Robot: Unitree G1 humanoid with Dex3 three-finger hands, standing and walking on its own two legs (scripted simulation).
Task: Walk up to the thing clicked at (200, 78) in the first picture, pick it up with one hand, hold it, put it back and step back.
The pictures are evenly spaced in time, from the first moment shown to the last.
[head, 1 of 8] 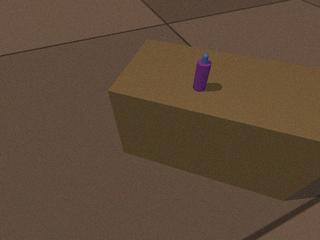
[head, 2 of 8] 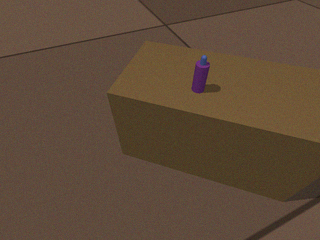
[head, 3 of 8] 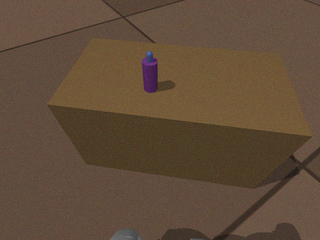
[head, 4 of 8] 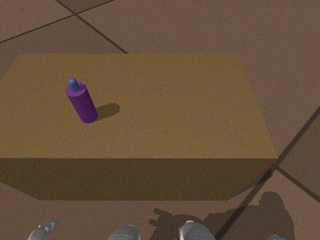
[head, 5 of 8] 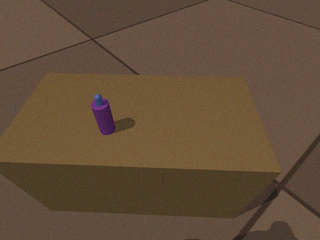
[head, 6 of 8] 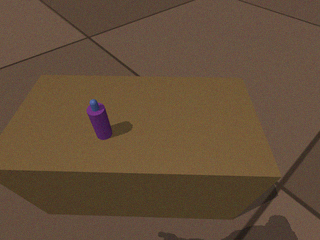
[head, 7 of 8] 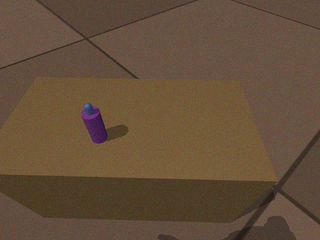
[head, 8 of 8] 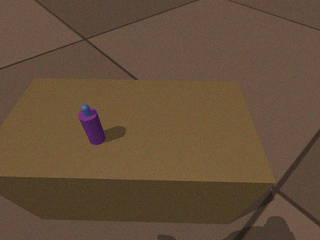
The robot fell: no
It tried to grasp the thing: no
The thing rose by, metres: 0.00
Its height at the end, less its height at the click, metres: +0.00
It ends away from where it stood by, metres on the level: 0.00
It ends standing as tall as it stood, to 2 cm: yes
